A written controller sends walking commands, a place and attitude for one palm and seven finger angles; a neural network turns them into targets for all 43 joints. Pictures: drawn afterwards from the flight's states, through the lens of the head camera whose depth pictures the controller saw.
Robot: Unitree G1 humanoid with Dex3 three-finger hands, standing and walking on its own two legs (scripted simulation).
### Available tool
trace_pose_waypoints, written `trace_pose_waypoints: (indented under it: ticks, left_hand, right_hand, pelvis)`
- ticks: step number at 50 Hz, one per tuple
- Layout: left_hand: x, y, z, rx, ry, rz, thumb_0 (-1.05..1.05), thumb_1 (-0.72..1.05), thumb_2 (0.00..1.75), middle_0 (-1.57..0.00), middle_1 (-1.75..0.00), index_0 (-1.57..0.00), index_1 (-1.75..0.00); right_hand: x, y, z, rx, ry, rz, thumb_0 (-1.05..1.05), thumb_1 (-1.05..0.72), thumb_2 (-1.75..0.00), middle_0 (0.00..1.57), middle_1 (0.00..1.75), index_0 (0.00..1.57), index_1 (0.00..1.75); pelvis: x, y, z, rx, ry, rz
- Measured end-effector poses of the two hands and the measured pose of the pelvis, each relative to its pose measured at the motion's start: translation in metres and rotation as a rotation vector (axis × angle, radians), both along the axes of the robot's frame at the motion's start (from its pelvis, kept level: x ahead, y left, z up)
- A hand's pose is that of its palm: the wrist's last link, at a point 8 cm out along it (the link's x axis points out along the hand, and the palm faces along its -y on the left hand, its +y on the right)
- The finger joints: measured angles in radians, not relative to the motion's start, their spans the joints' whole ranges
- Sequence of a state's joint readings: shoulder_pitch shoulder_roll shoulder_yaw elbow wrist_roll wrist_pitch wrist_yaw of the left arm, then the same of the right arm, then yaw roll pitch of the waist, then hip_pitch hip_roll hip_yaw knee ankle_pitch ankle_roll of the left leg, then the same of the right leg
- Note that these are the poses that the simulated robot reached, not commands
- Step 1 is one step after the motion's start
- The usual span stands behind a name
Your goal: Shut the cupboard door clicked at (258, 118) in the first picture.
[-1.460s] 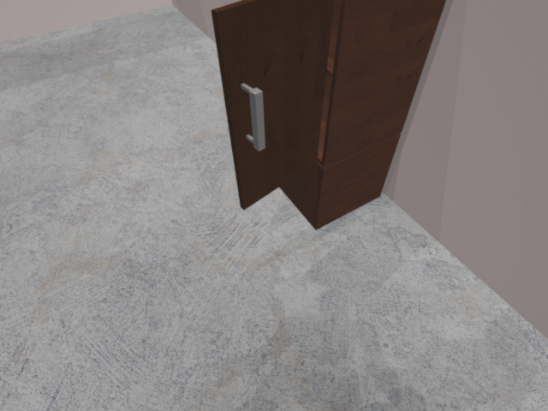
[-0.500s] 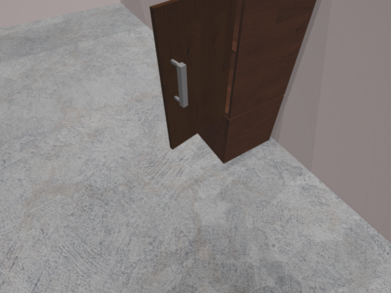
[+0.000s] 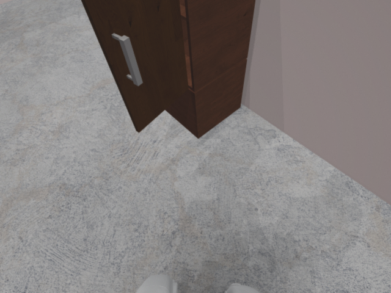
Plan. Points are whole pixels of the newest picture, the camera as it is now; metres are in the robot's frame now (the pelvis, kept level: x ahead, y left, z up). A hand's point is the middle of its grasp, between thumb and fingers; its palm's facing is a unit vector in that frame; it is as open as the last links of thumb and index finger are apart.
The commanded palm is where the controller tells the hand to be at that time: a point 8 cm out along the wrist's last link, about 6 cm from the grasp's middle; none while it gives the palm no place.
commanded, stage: walk around to get in front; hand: left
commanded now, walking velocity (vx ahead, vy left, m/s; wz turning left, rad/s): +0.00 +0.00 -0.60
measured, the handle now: (127, 60) +0.74 +0.28 +0.02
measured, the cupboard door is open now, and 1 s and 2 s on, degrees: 100 100 100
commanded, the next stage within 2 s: none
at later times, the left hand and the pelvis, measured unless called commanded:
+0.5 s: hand (107, 291) +0.13 +0.23 -0.15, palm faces -0.20 -0.95 -0.25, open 7.4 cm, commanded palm none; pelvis -0.01 +0.02 +0.01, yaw -16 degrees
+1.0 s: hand (160, 253) +0.21 +0.12 -0.15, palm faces -0.58 -0.80 -0.18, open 7.4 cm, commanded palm none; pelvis +0.00 +0.02 +0.01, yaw -36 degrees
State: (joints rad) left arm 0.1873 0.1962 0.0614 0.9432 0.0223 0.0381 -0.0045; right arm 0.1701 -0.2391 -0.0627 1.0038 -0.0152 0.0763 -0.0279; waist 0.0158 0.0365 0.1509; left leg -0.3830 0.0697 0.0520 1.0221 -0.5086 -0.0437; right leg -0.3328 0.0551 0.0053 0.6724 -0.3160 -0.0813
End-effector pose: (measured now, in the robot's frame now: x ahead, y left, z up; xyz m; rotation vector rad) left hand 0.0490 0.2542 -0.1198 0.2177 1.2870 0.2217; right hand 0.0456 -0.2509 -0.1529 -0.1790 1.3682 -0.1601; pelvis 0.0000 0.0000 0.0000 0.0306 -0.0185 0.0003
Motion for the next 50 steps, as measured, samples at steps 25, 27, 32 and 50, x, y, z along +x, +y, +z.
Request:
trace_pose_waypoints:
  ticks: [25,27,32,50]
  left_hand:
    - [0.081,0.019,0.003,-0.034,-0.032,-0.265,0.00,0.91,0.89,-0.20,-0.30,-0.20,-0.30]
    - [0.097,0.013,0.007,-0.036,-0.055,-0.304,0.00,0.91,0.89,-0.20,-0.30,-0.20,-0.30]
    - [0.131,-0.013,0.002,-0.018,-0.108,-0.436,0.00,0.91,0.89,-0.20,-0.30,-0.20,-0.30]
    - [0.185,-0.092,-0.002,-0.132,-0.071,-0.694,0.00,0.91,0.89,-0.20,-0.30,-0.20,-0.30]
  right_hand:
    - [-0.020,0.006,0.049,-0.112,-0.186,-0.173,0.01,-0.91,-0.90,0.21,0.29,0.20,0.30]
    - [-0.039,0.005,0.046,-0.109,-0.150,-0.199,0.01,-0.91,-0.90,0.21,0.29,0.20,0.30]
    - [-0.082,-0.010,0.027,-0.098,-0.113,-0.318,0.01,-0.90,-0.90,0.21,0.30,0.20,0.30]
    - [-0.170,0.033,0.051,-0.132,-0.041,-0.579,0.01,-0.91,-0.90,0.20,0.29,0.20,0.30]
  pelvis:
    - [-0.007,0.024,0.015,-0.029,0.058,-0.286]
    - [-0.007,0.022,0.016,-0.046,0.053,-0.313]
    - [-0.005,0.006,-0.001,-0.034,0.045,-0.384]
    - [0.001,0.017,0.013,-0.052,0.055,-0.629]
